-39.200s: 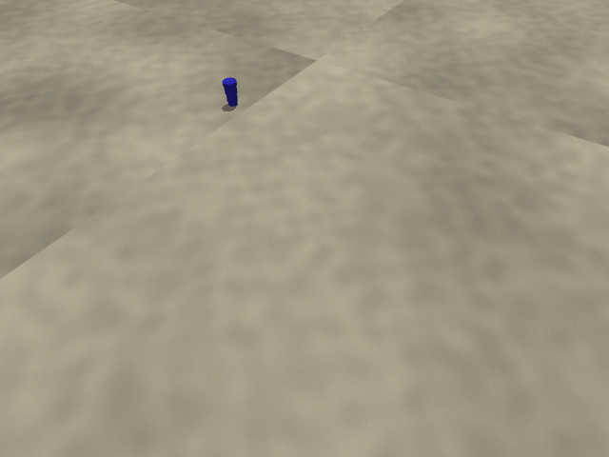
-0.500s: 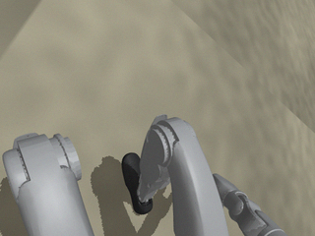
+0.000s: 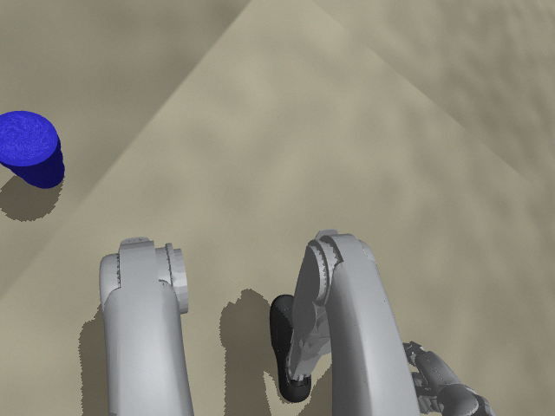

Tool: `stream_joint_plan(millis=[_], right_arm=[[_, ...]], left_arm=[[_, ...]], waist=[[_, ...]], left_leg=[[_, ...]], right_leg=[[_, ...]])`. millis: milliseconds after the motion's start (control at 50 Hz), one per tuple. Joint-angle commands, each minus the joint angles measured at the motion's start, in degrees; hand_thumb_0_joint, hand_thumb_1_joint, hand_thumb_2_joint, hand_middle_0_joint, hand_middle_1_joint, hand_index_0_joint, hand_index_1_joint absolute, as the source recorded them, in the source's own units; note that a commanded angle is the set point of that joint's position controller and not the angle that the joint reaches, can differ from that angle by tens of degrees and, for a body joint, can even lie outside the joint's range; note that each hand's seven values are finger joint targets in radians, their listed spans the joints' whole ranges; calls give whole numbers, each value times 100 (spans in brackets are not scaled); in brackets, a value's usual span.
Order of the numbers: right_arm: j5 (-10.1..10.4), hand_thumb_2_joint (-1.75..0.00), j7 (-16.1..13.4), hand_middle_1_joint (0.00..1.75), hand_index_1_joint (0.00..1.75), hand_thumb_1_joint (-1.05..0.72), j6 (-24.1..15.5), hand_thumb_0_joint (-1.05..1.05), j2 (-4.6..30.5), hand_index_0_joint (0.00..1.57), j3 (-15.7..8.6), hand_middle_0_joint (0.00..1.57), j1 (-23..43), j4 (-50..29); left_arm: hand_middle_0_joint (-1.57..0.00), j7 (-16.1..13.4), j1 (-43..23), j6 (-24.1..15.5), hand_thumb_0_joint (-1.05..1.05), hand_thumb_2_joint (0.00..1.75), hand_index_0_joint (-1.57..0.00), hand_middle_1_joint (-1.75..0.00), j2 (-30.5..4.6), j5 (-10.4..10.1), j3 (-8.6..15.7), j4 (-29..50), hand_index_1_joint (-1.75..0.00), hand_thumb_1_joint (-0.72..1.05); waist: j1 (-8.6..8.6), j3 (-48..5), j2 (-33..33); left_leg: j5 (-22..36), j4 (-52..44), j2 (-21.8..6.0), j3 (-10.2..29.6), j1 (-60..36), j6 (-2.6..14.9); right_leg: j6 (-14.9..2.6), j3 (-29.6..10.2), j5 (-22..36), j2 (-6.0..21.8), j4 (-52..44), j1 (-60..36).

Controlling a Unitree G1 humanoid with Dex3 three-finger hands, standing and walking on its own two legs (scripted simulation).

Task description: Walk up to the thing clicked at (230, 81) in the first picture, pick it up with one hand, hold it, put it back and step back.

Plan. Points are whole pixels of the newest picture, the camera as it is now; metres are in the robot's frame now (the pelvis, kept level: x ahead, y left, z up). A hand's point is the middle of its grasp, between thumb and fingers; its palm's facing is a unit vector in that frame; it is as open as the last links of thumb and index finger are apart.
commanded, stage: home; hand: left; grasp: from the side
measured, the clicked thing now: (35, 158) +0.46 +0.35 -0.25
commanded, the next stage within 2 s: none
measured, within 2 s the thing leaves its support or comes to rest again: neither
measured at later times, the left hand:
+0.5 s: hand out of the picture +0.23 +0.38 +0.11, palm faces +0.43 -0.71 -0.55, open 17.1 cm
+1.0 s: hand out of the picture +0.24 +0.23 +0.30, palm faces +0.34 -0.87 -0.35, open 17.3 cm
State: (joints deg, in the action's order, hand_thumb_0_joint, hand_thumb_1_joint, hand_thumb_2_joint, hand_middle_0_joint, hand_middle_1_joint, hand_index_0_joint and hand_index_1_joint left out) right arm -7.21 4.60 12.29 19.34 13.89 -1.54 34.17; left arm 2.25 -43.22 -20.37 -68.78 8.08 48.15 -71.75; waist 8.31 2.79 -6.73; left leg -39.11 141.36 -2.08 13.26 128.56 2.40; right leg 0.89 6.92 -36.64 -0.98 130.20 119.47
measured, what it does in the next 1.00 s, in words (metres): rises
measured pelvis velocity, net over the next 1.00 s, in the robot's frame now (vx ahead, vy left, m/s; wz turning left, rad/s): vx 0.10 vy -0.01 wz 0.21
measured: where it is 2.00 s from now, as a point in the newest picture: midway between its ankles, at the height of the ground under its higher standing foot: (226, 383)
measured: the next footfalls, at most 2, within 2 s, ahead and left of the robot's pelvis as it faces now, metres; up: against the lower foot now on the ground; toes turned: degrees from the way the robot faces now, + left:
none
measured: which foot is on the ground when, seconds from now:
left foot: down 0.00-1.00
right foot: down 0.00-1.00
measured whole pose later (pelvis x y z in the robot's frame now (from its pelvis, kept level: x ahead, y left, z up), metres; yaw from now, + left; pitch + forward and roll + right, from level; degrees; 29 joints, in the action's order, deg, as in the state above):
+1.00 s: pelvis +0.10 -0.01 +0.37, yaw +12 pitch +13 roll -3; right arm 1.7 -11.0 -1.8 11.6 1.2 -17.3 28.9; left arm -12.5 22.5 17.2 -13.3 -1.8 2.5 -3.5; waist 3.7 -9.8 2.4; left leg -30.1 62.9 -4.0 2.7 46.1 -1.5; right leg 1.3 3.5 -28.8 1.2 58.8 43.1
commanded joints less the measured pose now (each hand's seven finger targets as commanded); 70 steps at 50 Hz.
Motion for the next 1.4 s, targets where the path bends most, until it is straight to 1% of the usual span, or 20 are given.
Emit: stream_joint_plan(millis=[0, 20, 60, 140, 180, 220, 280, 340, 400, 520, 680, 740, 820, 880, 960, 1000, 1080, 1140, 1260, 1380], right_arm=[[236, -90, -47, 30, 30, -90, 39, 0, 1722, 20, -1012, 20, -529, -118], [296, -90, -20, 30, 30, -90, 32, 0, 1687, 20, -1146, 20, -606, -126], [442, -90, 6, 30, 30, -90, 33, 0, 1596, 20, -1352, 20, -635, -154], [713, -90, -57, 30, 30, -90, 12, 0, 1450, 20, -1668, 20, -676, -425], [847, -90, -141, 30, 30, -90, -53, 0, 1294, 20, -1710, 20, -515, -674], [944, -90, -290, 30, 30, -90, -145, 0, 1154, 20, -1762, 20, -511, -839], [993, -90, -507, 30, 30, -90, -310, 0, 909, 20, -1736, 20, -410, -902], [979, -90, -695, 30, 30, -90, -488, 0, 693, 20, -1730, 20, -463, -918], [926, -90, -853, 30, 30, -90, -693, 0, 444, 20, -1668, 20, -539, -803], [903, -90, -1081, 30, 30, -90, -1055, 0, 321, 20, -1677, 20, -744, -814], [966, -90, -1305, 30, 30, -90, -1381, 0, 223, 20, -1628, 20, -903, -1134], [980, -90, -1433, 30, 30, -90, -1448, 0, 113, 20, -1578, 20, -992, -1203], [935, -90, -1559, 30, 30, -90, -1526, 0, 23, 20, -1530, 20, -1115, -1249], [907, -90, -1614, 30, 30, -90, -1614, 0, -49, 20, -1552, 20, -1238, -1301], [862, -90, -1647, 30, 30, -90, -1754, 0, -79, 20, -1540, 20, -1238, -1429], [844, -90, -1652, 30, 30, -90, -1813, 0, -105, 20, -1529, 20, -1174, -1462], [824, -90, -1642, 30, 30, -90, -1894, 0, -103, 20, -1544, 20, -1105, -1550], [823, -90, -1632, 30, 30, -90, -1969, 0, -111, 20, -1525, 20, -1085, -1572], [772, -90, -1619, 30, 30, -90, -2081, 0, -110, 20, -1535, 20, -1118, -1517], [747, -90, -1618, 30, 30, -90, -2177, 0, -133, 20, -1510, 20, -1057, -1457]], left_arm=[[-6, -70, -86, 262, 0, 12, -6, -7, -829, -77, -393, 1476, -7, -45], [-6, -91, 187, 378, 0, 13, -6, -8, -713, -102, -362, 1814, -8, -42], [-6, -60, 731, 629, 0, 12, -6, -7, -142, -188, -645, 2158, -7, -44], [-6, -179, 1608, 1009, 0, 12, -6, -7, -120, -353, -628, 4092, -7, -43], [-6, -258, 2420, 1267, 0, 13, -6, -8, 416, -454, -856, 4521, -8, -42], [-6, -395, 2547, 1451, 0, 11, -6, -7, 428, -502, -838, 5608, -7, -46], [-5, -595, 3147, 1734, 0, 8, -5, -6, 963, -581, -1043, 5960, -6, -51], [-6, -813, 3298, 1888, 0, 12, -6, -7, 1266, -651, -1186, 6421, -7, -44], [-5, -955, 3830, 2100, 0, 7, -5, -6, 2200, -706, -1729, 5973, -6, -52], [-5, -1093, 4255, 2393, 0, 5, -5, -5, 3106, -744, -2426, 5607, -5, -56], [-5, -1396, 5040, 2915, 0, 7, -5, -6, 3622, -835, -2976, 6423, -6, -53], [-5, -1503, 5401, 3117, 0, 6, -5, -6, 3873, -871, -3189, 6864, -6, -54], [-5, -1556, 5842, 3359, 0, 8, -5, -6, 4413, -894, -3698, 7171, -6, -51], [-5, -1553, 6381, 3492, 0, 9, -5, -6, 4751, -910, -4022, 7493, -6, -50], [-5, -1509, 6755, 3599, 0, 8, -5, -6, 5037, -909, -4453, 8064, -6, -51], [-5, -1481, 6846, 3617, 0, 8, -5, -6, 5086, -894, -4516, 8174, -6, -51], [-5, -1385, 7051, 3575, 0, 6, -5, -5, 5111, -883, -4544, 8414, -6, -55], [-5, -1317, 7036, 3552, 0, 7, -5, -6, 5116, -883, -4528, 8431, -6, -52], [-5, -1199, 6803, 3450, 0, 6, -5, -6, 5162, -833, -4550, 8339, -6, -54], [-5, -1172, 6722, 3451, 0, 5, -5, -5, 5183, -811, -4610, 8335, -5, -57]], waist=[[-225, -3284, 3170], [-370, -3600, 3052], [-449, -3928, 2777], [-802, -4876, 2392], [-891, -4774, 2131], [-927, -4848, 2129], [-904, -4501, 1841], [-894, -4676, 1977], [-735, -4200, 1728], [-544, -3517, 1229], [-746, -3290, 1246], [-727, -3144, 1381], [-613, -2460, 1332], [-616, -2255, 1250], [-597, -1925, 1034], [-608, -1672, 959], [-694, -1384, 901], [-642, -1297, 833], [-587, -1493, 930], [-606, -1526, 993]], left_leg=[[292, -2870, -178, -285, -3399, -336], [554, -2888, -171, -298, -3635, -350], [689, -3096, -130, -294, -3860, -341], [343, -3702, -58, -390, -4321, -228], [-97, -4171, -35, -362, -4412, -185], [-335, -4554, -16, -428, -4616, -161], [-334, -4957, 6, -613, -4834, -132], [312, -5100, 47, -890, -5349, -139], [1037, -5246, 86, -1117, -5600, -118], [1487, -5998, 62, -1198, -6194, -81], [1815, -7402, 84, -1225, -7699, -186], [2106, -7812, 91, -1249, -8209, -212], [2265, -8333, 101, -1295, -8662, -204], [2409, -8637, 114, -1309, -8959, -210], [2550, -8944, 97, -1259, -9285, -208], [2379, -9141, 86, -1222, -9342, -223], [2169, -9452, 56, -1161, -9408, -265], [2304, -9433, 80, -1228, -9484, -263], [2662, -9376, 105, -1273, -9720, -281], [2588, -9422, 129, -1307, -9836, -290]], right_leg=[[-258, 543, 378, -118, -929, -222], [-266, 475, 441, -108, -991, -234], [-268, 373, 459, -59, -1182, -348], [-236, 110, 326, -61, -1875, -1316], [-212, 25, 77, -74, -2270, -1628], [-209, -83, -107, -68, -2692, -2054], [-204, -206, -152, -50, -3325, -2673], [-226, -377, 279, -14, -3793, -3408], [-239, -440, 853, -2, -4353, -4033], [-179, -569, 1329, 109, -5464, -5354], [-176, -482, 1626, 111, -6661, -6848], [-167, -447, 1937, 83, -7031, -7396], [-133, -376, 2132, 60, -7588, -7812], [-132, -305, 2258, 33, -7897, -8163], [-117, -191, 2348, -2, -8159, -8413], [-111, -114, 2156, -44, -8266, -8451], [-119, -63, 1875, -85, -8409, -8538], [-84, -127, 1997, -59, -8493, -8627], [-76, -210, 2374, -31, -8459, -8773], [-54, -255, 2347, -3, -8554, -8888]])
